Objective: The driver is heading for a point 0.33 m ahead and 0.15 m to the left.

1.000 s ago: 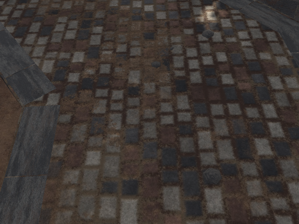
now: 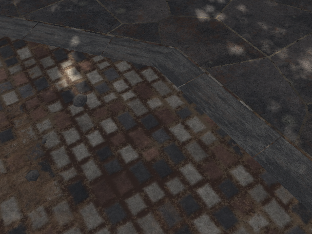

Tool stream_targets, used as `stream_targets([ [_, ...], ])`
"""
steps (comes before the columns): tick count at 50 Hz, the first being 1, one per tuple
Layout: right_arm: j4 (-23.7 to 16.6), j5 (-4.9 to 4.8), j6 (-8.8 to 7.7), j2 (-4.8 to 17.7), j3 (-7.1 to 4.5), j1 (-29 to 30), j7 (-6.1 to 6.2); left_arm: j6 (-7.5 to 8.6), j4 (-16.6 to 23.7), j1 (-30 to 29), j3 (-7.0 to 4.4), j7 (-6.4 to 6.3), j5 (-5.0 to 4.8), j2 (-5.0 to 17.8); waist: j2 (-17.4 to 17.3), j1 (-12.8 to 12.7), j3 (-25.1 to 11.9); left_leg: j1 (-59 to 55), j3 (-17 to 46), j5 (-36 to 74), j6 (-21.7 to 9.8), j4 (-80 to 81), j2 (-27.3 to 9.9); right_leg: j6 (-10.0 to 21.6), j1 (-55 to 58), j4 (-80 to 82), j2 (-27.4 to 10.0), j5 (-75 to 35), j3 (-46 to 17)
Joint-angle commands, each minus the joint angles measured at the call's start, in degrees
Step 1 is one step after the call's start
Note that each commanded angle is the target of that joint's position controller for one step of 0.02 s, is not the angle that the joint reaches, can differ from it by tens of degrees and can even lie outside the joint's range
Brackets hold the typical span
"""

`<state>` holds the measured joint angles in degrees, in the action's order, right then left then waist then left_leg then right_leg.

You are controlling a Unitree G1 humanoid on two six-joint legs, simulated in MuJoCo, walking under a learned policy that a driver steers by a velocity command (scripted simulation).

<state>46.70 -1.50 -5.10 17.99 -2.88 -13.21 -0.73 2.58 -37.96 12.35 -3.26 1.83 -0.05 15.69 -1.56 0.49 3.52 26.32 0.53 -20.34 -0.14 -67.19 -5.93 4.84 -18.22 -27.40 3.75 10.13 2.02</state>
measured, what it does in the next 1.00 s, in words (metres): walks ahead: left foot, then right foot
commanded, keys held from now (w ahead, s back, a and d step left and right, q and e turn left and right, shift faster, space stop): w+q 0.06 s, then q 0.20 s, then no key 0.74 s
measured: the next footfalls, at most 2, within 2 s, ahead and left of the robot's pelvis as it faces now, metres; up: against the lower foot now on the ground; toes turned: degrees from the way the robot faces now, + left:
left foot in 0.34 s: +0.34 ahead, +0.15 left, +0.00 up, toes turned +9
right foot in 0.70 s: +0.34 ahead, -0.10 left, +0.00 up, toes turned +12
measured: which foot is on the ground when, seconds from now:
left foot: up 0.00-0.32, down 0.34-1.00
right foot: down 0.00-0.36, up 0.38-0.68, down 0.70-1.00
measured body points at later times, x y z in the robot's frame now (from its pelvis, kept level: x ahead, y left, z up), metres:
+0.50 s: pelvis +0.21 +0.05 -0.01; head +0.26 +0.07 +0.44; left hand +0.29 +0.34 -0.13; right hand +0.42 -0.18 -0.11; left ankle +0.30 +0.14 -0.74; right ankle +0.17 -0.10 -0.67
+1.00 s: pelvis +0.29 +0.02 +0.00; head +0.30 +0.01 +0.45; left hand +0.33 +0.28 -0.13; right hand +0.46 -0.21 -0.13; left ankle +0.30 +0.14 -0.74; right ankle +0.30 -0.11 -0.74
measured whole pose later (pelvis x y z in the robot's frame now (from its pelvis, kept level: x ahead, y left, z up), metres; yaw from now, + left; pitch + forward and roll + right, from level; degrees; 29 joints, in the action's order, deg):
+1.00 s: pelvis +0.29 +0.02 +0.00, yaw +11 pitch -1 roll +0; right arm 50.8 0.5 0.5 13.5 -2.2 -9.0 0.7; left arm 1.5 -52.6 12.3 -1.6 -1.7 0.4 12.4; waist -0.4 0.0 1.3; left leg 15.8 1.9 -13.2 0.2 -29.5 1.0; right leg -0.6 -12.1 -30.9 -0.9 18.2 -0.7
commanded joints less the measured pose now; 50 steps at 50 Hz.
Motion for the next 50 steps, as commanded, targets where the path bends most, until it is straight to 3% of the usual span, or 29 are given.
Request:
stream_targets([
  [1,-1.6,0.2,0.82,4.9,-1.33,-3.7,0.08,2.38,2.1,0.5,-1.9,-0.35,0.52,6.6,5.0,0.5,-6.4,7.5,2.9,5.5,0.7,1.7,-3.8,10.5,9.4,16.7,-16.6,-12.2,-14.9],
  [3,-2.1,0.26,1.77,3.9,-1.17,-1.3,0.44,3.21,0.5,1.1,-2.15,-0.64,0.85,7.3,4.1,0.2,-3.7,10.5,3.8,10.4,1.7,5.6,-3.5,9.9,8.4,19.1,-16.3,-13.3,-10.5],
  [5,-2.7,0.64,1.72,3.4,-1.15,0.9,0.52,3.3,-0.7,1.0,-1.96,-1.24,1.35,7.0,3.8,-0.1,-1.7,11.2,4.5,16.3,2.5,12.4,-2.0,8.2,8.3,18.6,-14.8,-23.1,-4.5],
  [7,-3.2,0.94,1.12,2.1,-0.73,2.7,-0.01,3.07,-1.2,-0.2,-1.85,-1.82,1.45,7.2,4.3,-0.6,-1.5,6.7,2.3,24.1,2.3,21.9,0.0,5.9,7.0,17.8,-12.4,-28.2,1.8],
  [9,-4.5,1.17,0.77,0.7,-0.2,6.3,-0.79,2.74,-2.4,1.4,-1.88,-2.39,1.27,7.7,4.2,-2.6,-1.7,4.3,0.1,30.2,2.0,27.9,1.4,5.0,8.3,17.1,-13.0,-29.9,3.7],
  [12,-6.5,1.02,0.89,2.0,-0.64,7.8,-2.16,1.23,-3.9,2.0,-2.4,-3.12,0.42,8.9,4.9,-3.1,-2.1,6.3,-0.6,26.5,0.6,32.0,2.3,4.5,15.6,12.9,-15.6,-32.8,3.8],
  [14,-7.7,1.52,0.99,3.1,-1.16,7.2,-2.99,-0.06,-4.4,1.9,-2.78,-3.75,-0.39,9.6,5.6,-2.2,-3.1,6.1,-1.5,19.3,-1.1,33.5,3.7,3.8,19.3,7.5,-17.2,-38.7,2.9],
  [16,-6.5,1.99,0.85,5.3,-2.45,-0.2,-3.06,-1.11,-4.4,0.6,-2.83,-4.36,-0.94,9.7,5.2,2.1,-6.9,-2.8,-3.1,17.8,-3.4,37.5,7.0,1.9,19.3,-3.9,-15.9,-44.6,3.1],
  [17,-5.9,2.19,0.65,8.3,-3.55,-4.4,-2.32,-1.16,-4.4,1.9,-2.5,-4.41,-0.54,9.1,1.4,4.0,-10.3,-11.7,-0.8,33.7,-5.2,41.8,6.4,-1.1,16.2,-14.7,-12.0,-38.1,5.3],
  [18,-6.5,2.89,0.94,13.3,-4.29,-7.1,-1.18,-0.47,-2.8,6.2,-1.14,-3.98,1.96,5.6,-10.1,2.2,-18.2,-30.6,14.6,64.1,-12.2,35.6,-6.9,-4.7,0.6,-33.7,-6.0,-5.4,5.8],
  [19,-7.5,3.33,1.06,11.1,-2.96,-5.9,-0.73,0.08,-3.2,10.2,0.25,-2.75,1.52,2.9,-13.9,0.1,-28.7,-41.6,34.5,69.8,-24.5,38.2,-18.3,-7.4,-11.2,-47.9,1.5,31.3,-3.3],
  [20,-8.4,2.63,1.7,6.8,-1.93,-4.2,-0.92,-0.21,-5.1,7.8,-0.96,-2.0,-0.42,8.2,-4.2,2.8,-29.5,-37.3,29.1,58.1,-22.2,40.4,-15.2,-7.1,-10.7,-49.4,-2.8,28.8,-10.2],
  [21,-8.6,2.03,2.1,5.3,-1.47,-0.4,-0.91,-0.9,-3.8,3.1,-1.09,-2.03,-1.59,8.3,-2.6,2.3,-21.4,-31.6,23.0,47.9,-19.4,41.7,-12.4,-6.9,-14.6,-47.8,-4.7,26.2,-8.3],
  [22,-8.4,1.49,2.52,3.6,-0.84,2.2,-0.9,-1.79,-4.0,0.9,-1.04,-2.64,-1.07,7.5,1.1,1.2,-14.9,-23.8,19.2,39.2,-16.7,44.1,-10.0,-7.1,-15.5,-43.0,-6.4,24.2,-7.0],
  [23,-8.3,1.51,2.92,3.0,-0.56,4.5,-0.65,-2.84,-4.0,0.1,-1.35,-3.35,-0.42,7.6,0.3,-0.1,-11.4,-16.2,17.0,31.8,-15.2,46.6,-8.4,-7.4,-12.6,-37.9,-7.7,21.6,-6.9],
  [24,-8.3,2.17,3.42,4.4,-0.95,5.8,-0.53,-3.69,-4.5,1.5,-1.31,-3.6,-0.42,7.0,-2.5,-1.6,-9.5,-10.0,14.8,26.8,-14.1,48.9,-6.2,-7.8,-7.9,-33.9,-7.2,19.3,-5.4],
  [26,-8.3,3.05,3.75,4.8,-1.28,7.4,-0.13,-4.14,-5.9,4.1,-0.96,-4.22,-0.12,5.3,-5.4,-2.3,-9.7,-6.6,12.4,25.1,-14.2,50.3,-4.8,-8.7,-3.3,-27.3,-6.6,17.2,-4.2],
  [29,-7.4,2.85,3.89,4.3,-1.2,7.7,0.57,-4.02,-6.8,3.1,-0.66,-4.57,0.04,4.7,-5.4,-1.1,-12.0,-7.3,11.4,18.7,-13.6,50.7,-4.8,-8.6,0.5,-18.8,-7.3,10.8,-4.4],
  [32,-6.5,2.64,4.5,3.5,-0.69,8.8,0.89,-3.69,-7.5,2.0,-0.73,-4.2,0.21,4.5,-5.3,-1.3,-10.3,-5.6,11.4,4.7,-11.5,51.0,-3.7,-7.8,4.4,-10.5,-6.6,5.2,-3.4],
  [34,-5.3,2.37,4.66,1.3,0.17,8.1,0.75,-3.18,-8.3,2.4,-0.52,-3.78,1.23,3.7,-4.0,-2.2,-8.3,-3.3,10.3,-4.7,-7.7,49.9,-1.2,-6.3,9.4,-1.0,-6.1,-0.4,-2.6],
  [35,-4.4,2.73,4.48,0.2,0.61,6.3,0.6,-2.87,-7.8,2.1,-0.61,-3.76,1.93,5.2,-1.7,-1.5,-7.0,-2.2,9.4,-7.5,-4.8,48.0,0.6,-4.9,10.4,2.1,-9.7,-2.4,-6.7],
  [36,-4.2,3.01,4.28,0.8,0.26,3.9,0.38,-2.76,-7.4,0.0,-1.41,-4.01,1.53,9.4,4.4,1.9,-4.6,-2.8,5.8,-6.5,-2.5,45.6,4.6,-2.8,5.8,3.1,-12.5,1.8,-9.9],
  [37,-4.1,3.1,4.29,0.1,0.36,5.1,0.48,-2.53,-8.4,-0.7,-1.22,-3.77,1.3,7.5,8.5,1.9,-3.9,-9.4,2.8,-0.8,-1.1,43.4,6.1,-2.1,-1.9,5.4,-11.3,13.4,-9.7],
  [38,-4.1,2.99,4.42,0.8,0.2,6.5,0.67,-1.99,-8.3,-1.6,-0.58,-3.55,1.43,5.2,8.6,1.3,-3.1,-13.1,2.7,3.0,-0.9,41.5,5.9,-2.9,-4.9,7.1,-10.2,16.9,-9.2],
  [39,-3.6,2.71,4.65,0.8,0.05,6.5,0.95,-1.47,-8.6,-2.1,-0.34,-3.45,1.58,4.6,8.7,1.5,-3.0,-14.4,2.8,5.2,-1.3,40.8,5.5,-3.9,-5.4,7.4,-9.7,15.1,-8.6],
  [43,-1.8,2.53,4.9,0.9,-0.21,5.9,1.36,-0.11,-10.4,0.4,-0.24,-3.57,0.61,4.9,5.1,0.1,-4.3,-13.5,3.7,12.0,-2.2,40.9,4.8,-4.6,0.8,3.9,-8.6,3.0,-6.9],
  [50,1.9,1.87,5.06,0.6,-0.55,5.7,1.78,-0.65,-13.1,1.2,0.09,-3.76,0.29,4.2,1.8,-0.9,-5.6,-15.5,3.6,20.1,-1.3,40.2,4.6,-3.8,5.1,2.1,-7.5,-5.8,-5.5],
])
